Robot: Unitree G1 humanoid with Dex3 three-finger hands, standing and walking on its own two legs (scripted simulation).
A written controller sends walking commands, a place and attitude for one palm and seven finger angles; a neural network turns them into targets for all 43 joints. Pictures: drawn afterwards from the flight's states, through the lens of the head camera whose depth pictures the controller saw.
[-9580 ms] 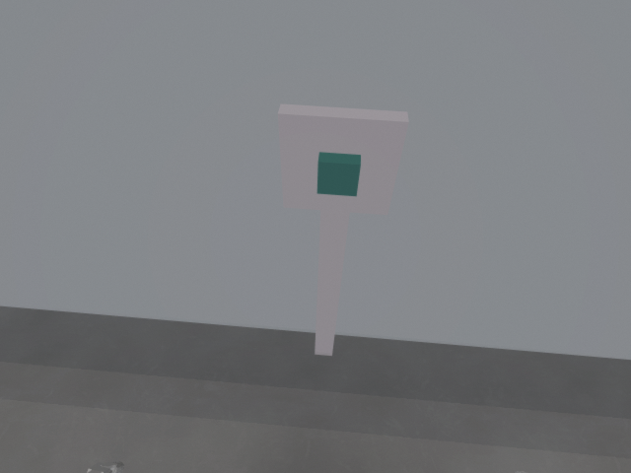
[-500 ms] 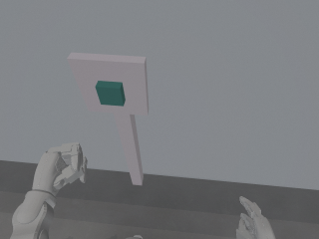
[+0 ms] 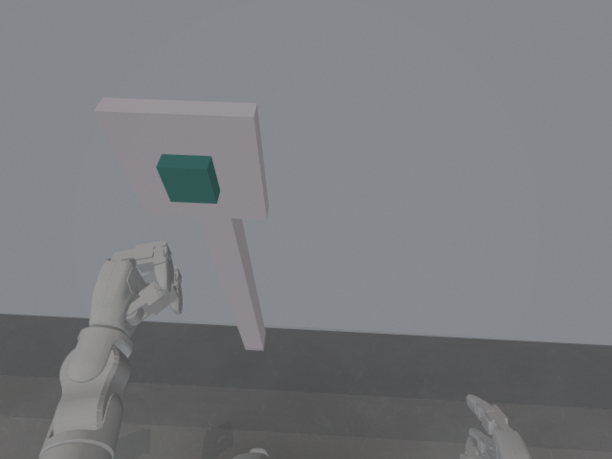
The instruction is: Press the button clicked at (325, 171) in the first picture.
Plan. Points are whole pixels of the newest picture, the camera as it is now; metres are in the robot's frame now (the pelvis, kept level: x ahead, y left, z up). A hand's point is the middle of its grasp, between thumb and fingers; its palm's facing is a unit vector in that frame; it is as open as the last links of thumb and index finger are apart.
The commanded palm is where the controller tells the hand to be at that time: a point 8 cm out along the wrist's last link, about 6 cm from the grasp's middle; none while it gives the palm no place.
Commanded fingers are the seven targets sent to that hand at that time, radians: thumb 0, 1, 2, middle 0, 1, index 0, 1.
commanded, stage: aim a knuckle at the button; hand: left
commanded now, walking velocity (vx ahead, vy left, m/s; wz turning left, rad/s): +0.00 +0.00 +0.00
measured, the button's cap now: (190, 178) +0.48 +0.19 +0.09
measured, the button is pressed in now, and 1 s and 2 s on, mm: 0 0 2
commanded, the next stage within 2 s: press the button with the knuckle in 1.16 s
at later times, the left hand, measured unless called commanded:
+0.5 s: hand (205, 248) +0.38 +0.16 +0.05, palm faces -0.02 -1.00 -0.02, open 3.1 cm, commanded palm +0.36 +0.21 +0.06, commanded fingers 0.00 0.90 0.90 -1.30 -1.50 -1.30 -1.50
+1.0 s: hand (204, 253) +0.37 +0.16 +0.05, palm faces -0.01 -1.00 -0.02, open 3.1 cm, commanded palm +0.35 +0.21 +0.06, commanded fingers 0.00 0.90 0.90 -1.30 -1.50 -1.30 -1.50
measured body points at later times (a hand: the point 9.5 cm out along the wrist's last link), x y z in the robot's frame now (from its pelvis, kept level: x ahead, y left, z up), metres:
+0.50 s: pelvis +0.00 +0.00 -0.01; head +0.06 +0.01 +0.44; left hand +0.38 +0.21 +0.05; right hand +0.09 -0.26 -0.12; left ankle +0.03 +0.09 -0.70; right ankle -0.02 -0.08 -0.70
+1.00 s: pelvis +0.00 +0.01 -0.01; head +0.05 +0.01 +0.44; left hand +0.37 +0.21 +0.05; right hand +0.10 -0.25 -0.12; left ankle +0.03 +0.09 -0.70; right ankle -0.02 -0.08 -0.70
